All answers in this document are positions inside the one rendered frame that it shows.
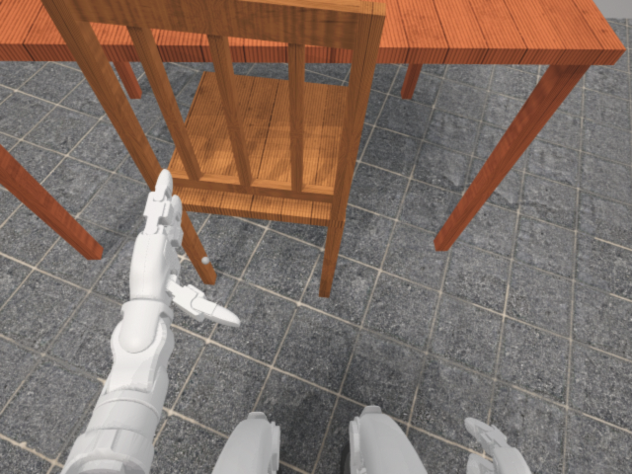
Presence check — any table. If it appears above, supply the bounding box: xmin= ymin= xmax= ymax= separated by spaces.
xmin=0 ymin=0 xmax=626 ymax=260

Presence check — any robot left thigh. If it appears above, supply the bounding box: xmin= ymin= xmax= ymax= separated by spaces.
xmin=211 ymin=419 xmax=280 ymax=474

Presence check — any robot right thigh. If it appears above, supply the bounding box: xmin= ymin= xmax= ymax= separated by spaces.
xmin=349 ymin=414 xmax=428 ymax=474

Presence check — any chair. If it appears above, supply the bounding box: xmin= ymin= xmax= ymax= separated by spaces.
xmin=40 ymin=0 xmax=386 ymax=298

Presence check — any robot thigh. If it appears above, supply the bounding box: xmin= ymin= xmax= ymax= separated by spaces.
xmin=349 ymin=414 xmax=428 ymax=474
xmin=211 ymin=419 xmax=280 ymax=474

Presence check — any left robot forearm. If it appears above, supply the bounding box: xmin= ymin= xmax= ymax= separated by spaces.
xmin=60 ymin=298 xmax=175 ymax=474

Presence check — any right robot hand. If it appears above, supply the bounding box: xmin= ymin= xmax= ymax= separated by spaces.
xmin=464 ymin=417 xmax=532 ymax=474

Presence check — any left robot hand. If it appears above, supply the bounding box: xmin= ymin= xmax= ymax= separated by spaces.
xmin=129 ymin=169 xmax=240 ymax=327

